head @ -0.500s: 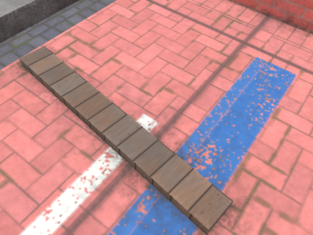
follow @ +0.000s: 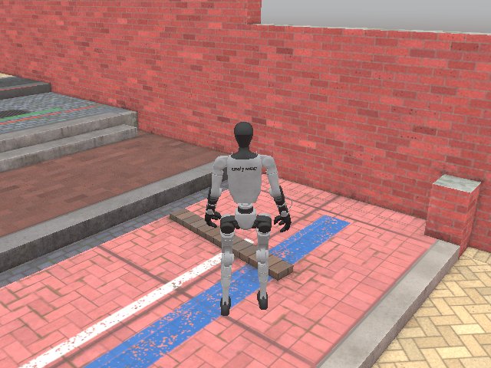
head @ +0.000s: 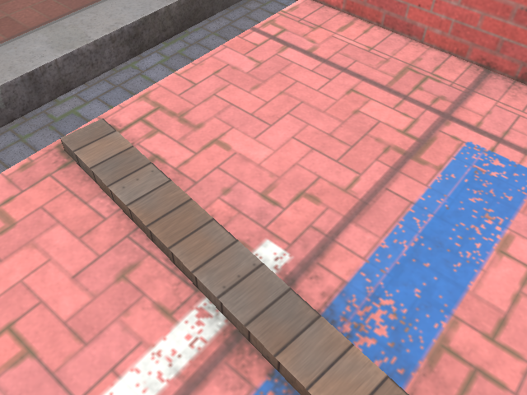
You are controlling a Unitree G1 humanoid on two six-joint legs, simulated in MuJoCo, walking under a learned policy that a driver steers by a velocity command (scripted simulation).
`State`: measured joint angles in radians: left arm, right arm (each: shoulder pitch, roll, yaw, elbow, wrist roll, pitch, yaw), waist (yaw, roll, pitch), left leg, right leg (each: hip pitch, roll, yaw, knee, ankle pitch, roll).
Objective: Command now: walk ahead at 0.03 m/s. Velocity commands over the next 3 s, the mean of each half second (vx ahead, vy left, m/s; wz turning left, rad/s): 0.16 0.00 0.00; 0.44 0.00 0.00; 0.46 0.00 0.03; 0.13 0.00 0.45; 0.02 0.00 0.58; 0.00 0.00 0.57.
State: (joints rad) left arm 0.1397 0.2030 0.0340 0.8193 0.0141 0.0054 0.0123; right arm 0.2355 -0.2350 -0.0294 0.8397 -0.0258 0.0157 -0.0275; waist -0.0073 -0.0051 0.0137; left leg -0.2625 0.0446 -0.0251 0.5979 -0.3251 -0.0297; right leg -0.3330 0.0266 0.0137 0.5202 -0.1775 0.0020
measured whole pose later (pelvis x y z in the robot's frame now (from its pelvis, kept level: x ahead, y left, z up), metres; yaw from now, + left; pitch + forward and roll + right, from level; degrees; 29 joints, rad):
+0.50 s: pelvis +0.09 -0.01 +0.00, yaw +0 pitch -1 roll +0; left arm 0.26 0.24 0.07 1.01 -0.02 -0.09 -0.01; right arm 0.31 -0.27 -0.06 0.94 0.04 -0.06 -0.02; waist 0.01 0.04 0.02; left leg -0.28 0.01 -0.04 0.95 -0.47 0.02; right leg -0.21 0.03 -0.04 0.52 -0.30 -0.05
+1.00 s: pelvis +0.34 +0.06 +0.00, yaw +0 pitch +0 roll +0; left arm 0.32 0.25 0.05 1.02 -0.03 -0.09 0.00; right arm 0.12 -0.25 -0.05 0.88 0.01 -0.09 0.04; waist 0.02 -0.01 0.05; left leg -0.38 -0.03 0.06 0.53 -0.15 0.06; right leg -0.29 -0.02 0.04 1.18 -0.41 -0.04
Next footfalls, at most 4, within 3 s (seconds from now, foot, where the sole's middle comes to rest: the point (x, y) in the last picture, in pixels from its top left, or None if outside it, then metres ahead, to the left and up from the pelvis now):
0.88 left None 0.46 0.14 -0.77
1.42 right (299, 294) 0.77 -0.09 -0.71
1.80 left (204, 273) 0.84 0.17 -0.71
2.20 right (277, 276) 0.83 -0.03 -0.71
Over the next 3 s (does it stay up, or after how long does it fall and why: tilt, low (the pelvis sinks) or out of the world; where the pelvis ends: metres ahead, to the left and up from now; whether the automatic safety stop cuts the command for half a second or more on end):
stays up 0.76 0.10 0.01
